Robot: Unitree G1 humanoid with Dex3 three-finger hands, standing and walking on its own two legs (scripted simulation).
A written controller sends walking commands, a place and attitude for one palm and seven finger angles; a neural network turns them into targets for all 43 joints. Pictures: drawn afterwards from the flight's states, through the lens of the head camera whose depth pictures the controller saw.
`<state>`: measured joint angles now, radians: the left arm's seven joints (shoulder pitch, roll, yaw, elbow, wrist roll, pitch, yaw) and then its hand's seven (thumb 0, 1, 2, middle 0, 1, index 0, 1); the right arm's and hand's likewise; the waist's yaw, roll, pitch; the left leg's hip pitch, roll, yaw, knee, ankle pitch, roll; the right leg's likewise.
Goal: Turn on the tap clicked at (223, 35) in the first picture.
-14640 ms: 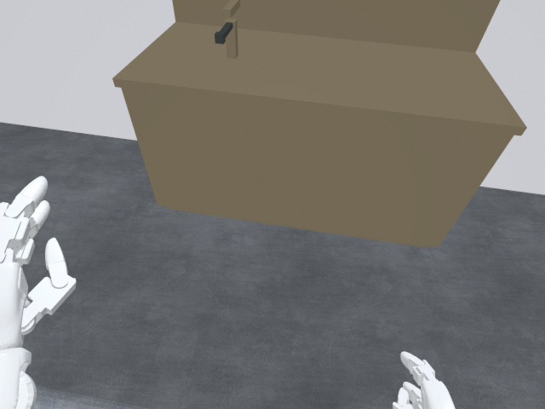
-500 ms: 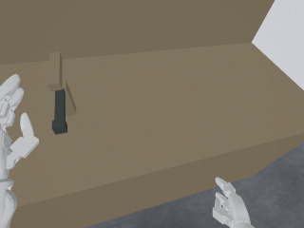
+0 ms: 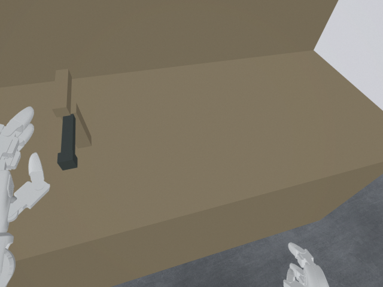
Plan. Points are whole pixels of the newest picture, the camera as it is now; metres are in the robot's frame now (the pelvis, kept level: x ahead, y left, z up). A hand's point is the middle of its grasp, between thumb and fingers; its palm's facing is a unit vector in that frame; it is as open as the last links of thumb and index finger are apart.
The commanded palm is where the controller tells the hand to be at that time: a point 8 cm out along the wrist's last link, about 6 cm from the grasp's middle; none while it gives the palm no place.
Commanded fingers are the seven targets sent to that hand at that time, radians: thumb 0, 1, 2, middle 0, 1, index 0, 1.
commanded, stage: come to a stop and stand still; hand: left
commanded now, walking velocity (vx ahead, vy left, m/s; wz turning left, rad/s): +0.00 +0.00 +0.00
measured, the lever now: (67, 160) +0.32 +0.29 +0.07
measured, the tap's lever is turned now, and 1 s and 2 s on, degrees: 0 0 0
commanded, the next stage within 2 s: look again from close up in 0.62 s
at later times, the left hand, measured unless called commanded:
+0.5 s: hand (5, 172) +0.23 +0.30 +0.17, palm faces +0.43 -0.85 -0.31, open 7.4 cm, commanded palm +0.17 +0.33 +0.18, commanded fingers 0.00 0.90 0.90 -0.20 -0.30 -0.20 -0.30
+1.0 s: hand (10, 188) +0.21 +0.29 +0.16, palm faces +0.40 -0.85 -0.35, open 7.4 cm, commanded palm +0.16 +0.32 +0.18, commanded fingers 0.00 0.90 0.90 -0.20 -0.30 -0.20 -0.30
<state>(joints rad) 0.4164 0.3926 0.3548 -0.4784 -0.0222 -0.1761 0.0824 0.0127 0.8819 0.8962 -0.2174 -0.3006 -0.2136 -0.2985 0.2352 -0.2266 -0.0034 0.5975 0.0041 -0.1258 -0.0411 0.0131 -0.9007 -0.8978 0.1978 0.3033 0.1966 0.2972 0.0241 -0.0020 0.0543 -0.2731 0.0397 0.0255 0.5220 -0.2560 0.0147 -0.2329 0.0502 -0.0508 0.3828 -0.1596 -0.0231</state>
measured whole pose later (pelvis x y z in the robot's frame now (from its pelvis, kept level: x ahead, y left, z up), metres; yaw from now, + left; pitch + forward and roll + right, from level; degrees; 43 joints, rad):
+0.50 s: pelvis +0.02 +0.04 +0.00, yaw +1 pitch -1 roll -1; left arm 0.37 0.36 0.38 -0.49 -0.05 -0.26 0.10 0.01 0.89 0.90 -0.21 -0.30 -0.21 -0.30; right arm 0.17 -0.16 0.04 0.59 0.01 -0.16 0.01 0.01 -0.90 -0.90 0.20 0.30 0.20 0.30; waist 0.05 -0.06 0.08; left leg -0.21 -0.05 0.04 0.49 -0.27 0.08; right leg -0.21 -0.04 -0.03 0.44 -0.22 0.04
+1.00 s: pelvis +0.00 +0.04 +0.00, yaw +1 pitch -1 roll -2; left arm 0.43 0.35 0.35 -0.46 -0.04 -0.23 0.11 0.01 0.89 0.90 -0.21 -0.30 -0.21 -0.30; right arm 0.22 -0.19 0.02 0.58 0.01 -0.11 -0.03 0.01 -0.90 -0.90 0.20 0.30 0.20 0.30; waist 0.02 -0.02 0.06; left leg -0.21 -0.04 0.04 0.47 -0.24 0.07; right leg -0.19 -0.03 -0.04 0.38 -0.17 0.03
